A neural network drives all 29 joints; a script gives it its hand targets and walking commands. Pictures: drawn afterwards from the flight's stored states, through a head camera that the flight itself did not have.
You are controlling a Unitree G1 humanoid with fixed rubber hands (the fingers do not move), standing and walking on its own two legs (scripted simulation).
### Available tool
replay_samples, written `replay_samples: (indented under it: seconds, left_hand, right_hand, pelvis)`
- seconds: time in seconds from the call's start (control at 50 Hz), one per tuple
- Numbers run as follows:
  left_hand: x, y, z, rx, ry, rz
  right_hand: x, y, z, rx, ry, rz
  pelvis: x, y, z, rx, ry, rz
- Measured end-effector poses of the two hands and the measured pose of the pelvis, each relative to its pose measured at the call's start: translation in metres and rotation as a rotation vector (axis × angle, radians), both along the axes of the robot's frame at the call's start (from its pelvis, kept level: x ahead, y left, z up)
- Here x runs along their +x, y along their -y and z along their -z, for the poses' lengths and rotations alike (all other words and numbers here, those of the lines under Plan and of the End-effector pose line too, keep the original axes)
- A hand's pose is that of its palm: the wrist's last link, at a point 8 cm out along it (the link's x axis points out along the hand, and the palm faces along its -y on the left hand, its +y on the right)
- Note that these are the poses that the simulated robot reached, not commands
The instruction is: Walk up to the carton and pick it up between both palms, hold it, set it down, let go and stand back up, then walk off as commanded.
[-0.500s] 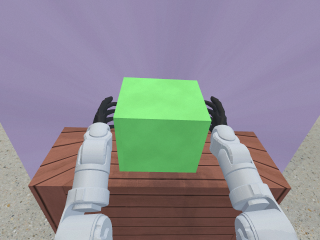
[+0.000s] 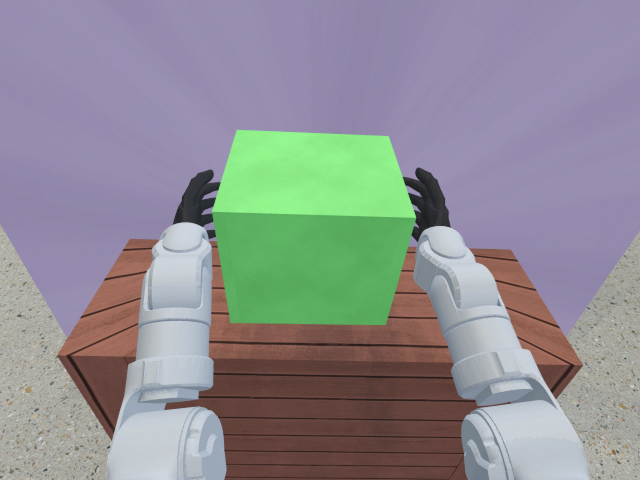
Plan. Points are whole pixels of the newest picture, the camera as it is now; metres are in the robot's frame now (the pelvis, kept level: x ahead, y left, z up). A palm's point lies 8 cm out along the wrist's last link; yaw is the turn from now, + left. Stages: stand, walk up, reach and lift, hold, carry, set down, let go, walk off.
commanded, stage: hold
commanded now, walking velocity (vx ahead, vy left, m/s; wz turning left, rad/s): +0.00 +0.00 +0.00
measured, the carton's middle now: (311, 227) +0.40 +0.01 +0.17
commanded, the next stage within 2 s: none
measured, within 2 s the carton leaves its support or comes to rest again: neither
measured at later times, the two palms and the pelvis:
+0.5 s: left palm (186, 234) +0.36 +0.16 +0.19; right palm (425, 236) +0.36 -0.14 +0.19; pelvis +0.01 +0.01 +0.00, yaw +0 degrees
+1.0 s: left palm (187, 238) +0.36 +0.16 +0.19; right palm (427, 238) +0.36 -0.14 +0.19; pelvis +0.01 +0.00 +0.00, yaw +1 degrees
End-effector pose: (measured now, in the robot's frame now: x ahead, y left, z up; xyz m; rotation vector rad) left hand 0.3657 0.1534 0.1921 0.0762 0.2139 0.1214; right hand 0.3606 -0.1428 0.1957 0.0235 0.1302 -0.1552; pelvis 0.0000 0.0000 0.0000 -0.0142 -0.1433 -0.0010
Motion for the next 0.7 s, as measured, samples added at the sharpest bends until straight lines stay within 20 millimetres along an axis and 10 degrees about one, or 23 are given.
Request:
replay_samples:
  seconds: [0.7]
  left_hand:
    - [-0.002, -0.003, 0.007, 0.017, 0.001, -0.011]
  right_hand:
    - [0.001, -0.003, 0.009, 0.019, 0.012, -0.006]
  pelvis:
    - [0.009, -0.005, 0.0, -0.004, 0.024, -0.006]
